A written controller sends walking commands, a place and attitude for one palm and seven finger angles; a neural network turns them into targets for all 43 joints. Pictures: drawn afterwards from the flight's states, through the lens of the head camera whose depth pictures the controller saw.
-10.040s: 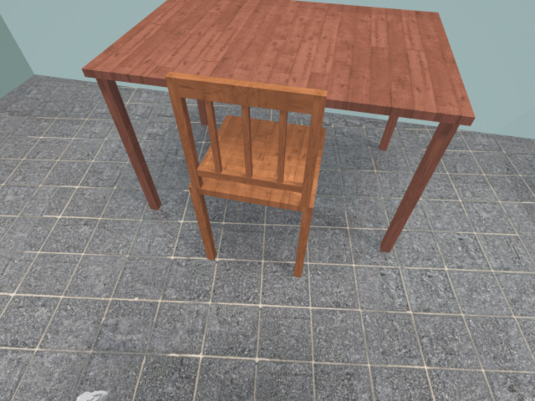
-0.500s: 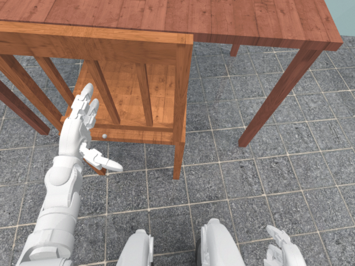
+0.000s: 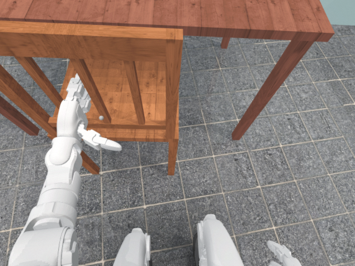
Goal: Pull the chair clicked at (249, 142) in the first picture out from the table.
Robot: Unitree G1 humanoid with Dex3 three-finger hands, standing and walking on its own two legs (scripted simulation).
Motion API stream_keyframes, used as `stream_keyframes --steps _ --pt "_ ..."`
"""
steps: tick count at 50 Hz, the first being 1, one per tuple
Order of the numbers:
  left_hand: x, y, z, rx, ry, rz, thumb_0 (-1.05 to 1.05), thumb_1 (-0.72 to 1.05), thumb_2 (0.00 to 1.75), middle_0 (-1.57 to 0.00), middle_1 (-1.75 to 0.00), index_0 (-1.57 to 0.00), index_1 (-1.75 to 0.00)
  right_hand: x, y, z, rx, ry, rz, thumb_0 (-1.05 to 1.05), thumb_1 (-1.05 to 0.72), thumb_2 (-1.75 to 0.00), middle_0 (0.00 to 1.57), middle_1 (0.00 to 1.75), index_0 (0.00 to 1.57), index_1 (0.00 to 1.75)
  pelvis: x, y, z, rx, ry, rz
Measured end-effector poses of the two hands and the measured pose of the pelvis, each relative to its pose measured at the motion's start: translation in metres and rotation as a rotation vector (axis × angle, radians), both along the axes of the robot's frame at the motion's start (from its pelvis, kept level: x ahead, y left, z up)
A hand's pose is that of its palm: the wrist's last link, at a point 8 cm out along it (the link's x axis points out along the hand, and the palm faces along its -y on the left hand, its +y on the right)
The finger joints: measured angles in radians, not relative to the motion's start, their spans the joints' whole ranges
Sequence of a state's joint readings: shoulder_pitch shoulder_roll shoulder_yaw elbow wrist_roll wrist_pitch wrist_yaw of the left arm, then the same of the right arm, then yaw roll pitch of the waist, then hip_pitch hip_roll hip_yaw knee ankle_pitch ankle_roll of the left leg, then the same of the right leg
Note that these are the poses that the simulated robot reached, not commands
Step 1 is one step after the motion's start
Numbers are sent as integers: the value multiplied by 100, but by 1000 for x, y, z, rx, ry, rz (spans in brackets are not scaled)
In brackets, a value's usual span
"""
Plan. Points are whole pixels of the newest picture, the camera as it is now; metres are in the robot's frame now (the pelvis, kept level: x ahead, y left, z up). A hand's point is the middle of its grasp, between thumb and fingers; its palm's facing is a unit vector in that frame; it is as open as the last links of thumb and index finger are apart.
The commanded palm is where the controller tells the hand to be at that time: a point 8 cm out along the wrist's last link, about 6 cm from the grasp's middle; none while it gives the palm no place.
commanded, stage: push the fingers through the gap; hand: left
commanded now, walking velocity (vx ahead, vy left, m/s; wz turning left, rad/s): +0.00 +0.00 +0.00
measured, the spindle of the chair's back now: (94, 95) +0.50 +0.18 +0.02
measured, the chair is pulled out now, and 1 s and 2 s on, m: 0.00 0.00 0.01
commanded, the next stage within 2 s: hook a spindle and tug to test in 0.72 s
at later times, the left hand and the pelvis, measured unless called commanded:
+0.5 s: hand (102, 105) +0.47 +0.16 +0.02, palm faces -0.06 -1.00 -0.05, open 16.9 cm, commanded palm +0.44 +0.21 +0.02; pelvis +0.00 +0.00 +0.00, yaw +0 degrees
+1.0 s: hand (101, 105) +0.47 +0.16 +0.02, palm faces -0.07 -1.00 -0.04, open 16.6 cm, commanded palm +0.44 +0.20 +0.02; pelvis +0.00 +0.00 +0.00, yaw +0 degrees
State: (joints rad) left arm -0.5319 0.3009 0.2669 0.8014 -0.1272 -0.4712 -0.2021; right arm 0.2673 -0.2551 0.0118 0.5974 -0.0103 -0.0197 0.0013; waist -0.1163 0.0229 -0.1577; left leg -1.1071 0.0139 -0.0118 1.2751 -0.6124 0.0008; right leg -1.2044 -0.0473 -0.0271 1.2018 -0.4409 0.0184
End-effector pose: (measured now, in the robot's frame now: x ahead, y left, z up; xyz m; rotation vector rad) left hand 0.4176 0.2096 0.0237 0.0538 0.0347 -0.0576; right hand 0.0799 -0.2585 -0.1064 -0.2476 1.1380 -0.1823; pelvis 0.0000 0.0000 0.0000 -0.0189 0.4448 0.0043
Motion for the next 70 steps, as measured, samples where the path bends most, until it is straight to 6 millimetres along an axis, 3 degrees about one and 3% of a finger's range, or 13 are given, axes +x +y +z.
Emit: stream_keyframes --steps 21,30,46,52,60,70 --pt "30 2 4 -12 -22 1 -1 -50 30 -6 -8 -6 -8 -23 -6 -3 -24 82 -16 1 -90 -89 20 30 21 30 -4 0 -4 -7 19 2" --pt "32 1 -1 -10 -10 2 -1 -50 30 -6 -8 -6 -8 -32 -2 -4 -13 113 -34 1 -90 -89 20 30 21 30 -4 2 -4 -7 24 -4" --pt "32 7 -2 -15 -9 0 -1 -50 30 -7 -11 -7 -11 -25 0 -3 -19 112 -24 1 -90 -89 20 30 21 30 -2 3 -4 -13 27 1" --pt "33 1 1 -18 -18 -12 -1 -50 30 -12 -29 -13 -28 -20 0 -3 -18 102 -23 1 -90 -89 20 30 21 30 -1 4 -3 -14 27 1" --pt "30 -4 -1 -15 -7 -3 -1 -48 30 -25 -67 -25 -66 -16 2 -3 -6 89 -18 1 -90 -89 20 30 21 30 0 3 -2 -11 23 0" --pt "31 -1 1 -12 -15 8 -1 -15 44 -41 -119 -40 -118 -18 2 -4 -2 92 -23 1 -90 -89 20 30 21 30 0 2 -2 -9 23 -2"
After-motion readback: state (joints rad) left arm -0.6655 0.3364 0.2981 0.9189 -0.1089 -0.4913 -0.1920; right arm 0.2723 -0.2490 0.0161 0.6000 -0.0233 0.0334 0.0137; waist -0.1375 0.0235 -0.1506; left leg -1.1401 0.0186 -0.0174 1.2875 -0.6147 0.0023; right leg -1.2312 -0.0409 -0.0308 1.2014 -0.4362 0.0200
